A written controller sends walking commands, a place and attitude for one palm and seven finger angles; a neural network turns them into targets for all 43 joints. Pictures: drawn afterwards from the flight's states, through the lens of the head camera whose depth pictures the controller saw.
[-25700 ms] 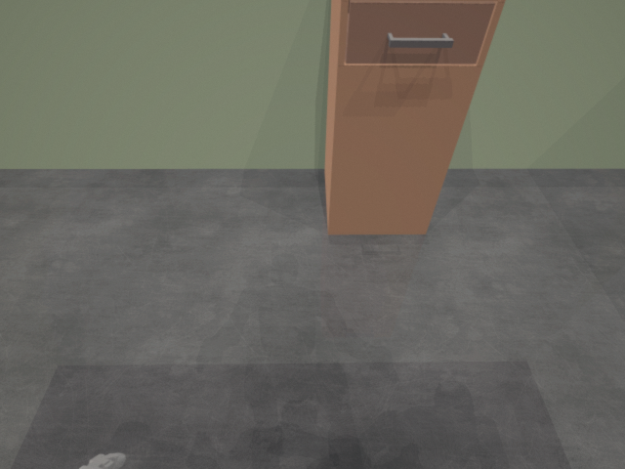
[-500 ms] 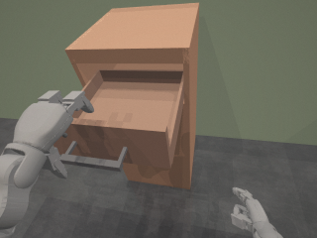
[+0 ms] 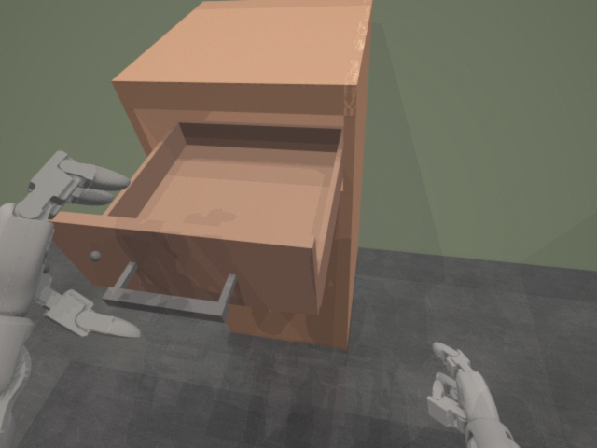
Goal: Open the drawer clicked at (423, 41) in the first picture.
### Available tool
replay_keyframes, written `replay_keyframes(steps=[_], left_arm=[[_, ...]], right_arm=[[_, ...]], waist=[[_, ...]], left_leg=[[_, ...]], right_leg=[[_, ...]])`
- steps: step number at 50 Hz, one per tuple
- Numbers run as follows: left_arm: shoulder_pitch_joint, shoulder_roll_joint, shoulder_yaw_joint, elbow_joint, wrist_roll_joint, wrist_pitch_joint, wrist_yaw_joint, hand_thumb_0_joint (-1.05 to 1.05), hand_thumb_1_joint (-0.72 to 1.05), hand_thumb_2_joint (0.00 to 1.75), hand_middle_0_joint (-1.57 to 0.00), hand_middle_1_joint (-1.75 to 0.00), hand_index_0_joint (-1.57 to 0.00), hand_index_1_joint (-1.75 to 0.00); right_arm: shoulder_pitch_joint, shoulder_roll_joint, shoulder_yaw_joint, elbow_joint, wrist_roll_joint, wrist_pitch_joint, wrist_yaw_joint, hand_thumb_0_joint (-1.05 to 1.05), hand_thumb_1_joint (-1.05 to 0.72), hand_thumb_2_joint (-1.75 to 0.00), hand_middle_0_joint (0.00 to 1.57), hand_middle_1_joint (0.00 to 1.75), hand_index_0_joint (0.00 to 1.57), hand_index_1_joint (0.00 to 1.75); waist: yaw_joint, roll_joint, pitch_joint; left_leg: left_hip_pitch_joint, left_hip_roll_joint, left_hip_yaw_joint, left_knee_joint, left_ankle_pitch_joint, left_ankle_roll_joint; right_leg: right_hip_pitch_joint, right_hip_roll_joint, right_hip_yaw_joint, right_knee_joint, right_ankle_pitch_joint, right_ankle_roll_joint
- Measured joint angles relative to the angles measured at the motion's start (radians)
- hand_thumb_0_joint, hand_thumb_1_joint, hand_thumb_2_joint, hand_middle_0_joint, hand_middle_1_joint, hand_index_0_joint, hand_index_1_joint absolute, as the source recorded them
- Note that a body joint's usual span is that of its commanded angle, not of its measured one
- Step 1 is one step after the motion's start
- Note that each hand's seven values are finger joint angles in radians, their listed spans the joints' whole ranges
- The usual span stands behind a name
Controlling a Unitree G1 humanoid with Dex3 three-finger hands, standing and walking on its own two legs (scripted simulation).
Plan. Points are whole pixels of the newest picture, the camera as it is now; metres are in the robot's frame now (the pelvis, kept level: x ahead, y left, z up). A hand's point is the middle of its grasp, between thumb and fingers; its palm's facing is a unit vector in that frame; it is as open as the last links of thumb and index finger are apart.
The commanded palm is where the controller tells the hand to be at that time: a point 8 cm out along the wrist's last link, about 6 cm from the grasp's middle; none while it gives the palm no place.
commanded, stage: draw the hand back to the body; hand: left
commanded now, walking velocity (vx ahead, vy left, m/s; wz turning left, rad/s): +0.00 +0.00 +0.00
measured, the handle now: (172, 290) +0.28 +0.23 +0.07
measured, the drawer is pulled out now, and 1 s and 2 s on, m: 0.29 0.29 0.29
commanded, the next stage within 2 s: step back with the hand held close in 0.88 s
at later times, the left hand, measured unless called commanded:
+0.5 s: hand (76, 236) +0.22 +0.23 +0.25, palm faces +0.43 -0.81 -0.40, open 10.2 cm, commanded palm +0.17 +0.28 +0.26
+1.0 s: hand (52, 255) +0.20 +0.23 +0.25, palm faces +0.48 -0.80 -0.36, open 7.5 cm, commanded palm +0.15 +0.28 +0.26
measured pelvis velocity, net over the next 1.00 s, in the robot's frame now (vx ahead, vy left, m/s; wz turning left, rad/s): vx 0.01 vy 0.00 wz -0.01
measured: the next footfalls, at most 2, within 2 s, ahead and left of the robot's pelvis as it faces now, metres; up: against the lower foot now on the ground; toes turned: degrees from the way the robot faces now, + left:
none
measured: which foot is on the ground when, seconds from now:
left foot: down 0.00-1.00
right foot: down 0.00-1.00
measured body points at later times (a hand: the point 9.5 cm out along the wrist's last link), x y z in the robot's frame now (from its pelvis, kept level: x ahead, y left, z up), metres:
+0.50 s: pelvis +0.03 +0.00 +0.00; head +0.02 -0.02 +0.45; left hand +0.19 +0.27 +0.27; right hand +0.23 -0.22 -0.08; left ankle +0.01 +0.10 -0.74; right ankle +0.03 -0.09 -0.74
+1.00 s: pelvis +0.01 +0.00 +0.00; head -0.01 -0.02 +0.45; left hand +0.17 +0.27 +0.27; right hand +0.22 -0.21 -0.08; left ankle +0.01 +0.10 -0.74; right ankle +0.03 -0.09 -0.74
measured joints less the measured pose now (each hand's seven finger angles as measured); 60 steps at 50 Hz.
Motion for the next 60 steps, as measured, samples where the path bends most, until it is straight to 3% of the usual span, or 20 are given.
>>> replay_keyframes(steps=[1,3,5,8,18,38,50,55,60], left_arm=[[0.005,-0.039,0.009,-0.015,-0.050,-0.024,0.024,0.00,-0.44,0.32,-0.31,-1.17,-0.32,-1.17],[0.006,-0.107,0.011,-0.039,-0.106,-0.067,0.066,0.00,-0.41,0.33,-0.31,-1.15,-0.32,-1.15],[0.007,-0.151,0.007,-0.056,-0.134,-0.096,0.093,0.00,-0.36,0.35,-0.31,-1.12,-0.31,-1.11],[0.009,-0.170,0.010,-0.063,-0.151,-0.116,0.113,0.00,-0.28,0.39,-0.30,-1.06,-0.30,-1.06],[0.085,-0.115,0.059,-0.095,-0.171,-0.111,0.108,0.00,0.04,0.53,-0.27,-0.85,-0.28,-0.85],[0.104,-0.127,0.091,-0.075,-0.181,-0.073,0.116,0.01,0.72,0.82,-0.22,-0.41,-0.23,-0.41],[0.103,-0.129,0.081,-0.070,-0.179,-0.069,0.123,0.02,0.87,0.89,-0.21,-0.31,-0.21,-0.31],[0.121,-0.092,0.149,-0.089,-0.164,-0.119,0.123,0.02,0.89,0.89,-0.21,-0.31,-0.21,-0.30],[0.176,-0.067,0.157,-0.139,-0.153,-0.145,0.127,0.02,0.89,0.90,-0.21,-0.30,-0.21,-0.30]], right_arm=[[0.012,0.009,0.001,0.008,-0.004,-0.027,-0.008,0.01,-0.91,-0.90,0.20,0.30,0.20,0.30],[0.040,0.020,0.000,0.027,-0.014,-0.069,-0.019,0.01,-0.91,-0.90,0.20,0.30,0.20,0.30],[0.063,0.027,-0.002,0.045,-0.020,-0.092,-0.023,0.01,-0.91,-0.90,0.20,0.30,0.20,0.30],[0.084,0.030,-0.008,0.069,-0.028,-0.106,-0.025,0.01,-0.91,-0.90,0.21,0.30,0.20,0.30],[0.084,0.014,-0.041,0.071,-0.027,-0.090,-0.018,0.01,-0.91,-0.90,0.21,0.30,0.20,0.30],[0.052,0.032,-0.035,0.047,-0.018,-0.058,-0.015,0.01,-0.91,-0.90,0.21,0.30,0.20,0.30],[0.069,0.030,-0.037,0.056,-0.019,-0.064,-0.014,0.01,-0.91,-0.90,0.21,0.30,0.20,0.30],[0.078,0.020,-0.035,0.012,-0.006,-0.041,-0.007,0.01,-0.91,-0.90,0.21,0.30,0.20,0.30],[0.077,0.003,-0.055,0.001,-0.001,-0.031,-0.013,0.01,-0.91,-0.90,0.21,0.30,0.20,0.30]], waist=[[-0.001,-0.012,0.004],[-0.001,-0.031,0.008],[-0.004,-0.048,0.008],[-0.011,-0.062,0.010],[-0.030,-0.053,-0.006],[0.001,-0.040,-0.030],[-0.007,-0.041,-0.027],[-0.045,-0.042,-0.054],[-0.070,-0.054,-0.057]], left_leg=[[0.008,0.003,0.001,-0.005,0.000,-0.002],[0.026,0.008,0.002,-0.015,-0.002,-0.004],[0.043,0.008,0.001,-0.026,-0.003,-0.006],[0.060,0.011,0.001,-0.033,-0.008,-0.007],[0.068,0.015,0.014,-0.031,-0.029,-0.005],[0.064,0.012,0.001,-0.025,-0.026,-0.004],[0.063,0.014,0.004,-0.021,-0.017,-0.006],[-0.039,0.017,-0.011,0.023,-0.017,-0.002],[-0.120,0.010,0.000,0.051,-0.012,0.006]], right_leg=[[0.010,0.004,0.001,-0.010,0.003,-0.001],[0.029,0.009,0.003,-0.026,0.005,-0.003],[0.045,0.010,0.003,-0.034,0.003,-0.004],[0.064,0.014,0.004,-0.045,-0.001,-0.005],[0.068,0.018,0.018,-0.045,-0.014,-0.001],[0.073,0.015,0.005,-0.048,-0.012,0.000],[0.073,0.017,0.007,-0.049,0.001,-0.002],[-0.008,0.019,-0.010,-0.039,0.013,-0.002],[-0.095,0.009,-0.002,-0.005,0.020,0.005]])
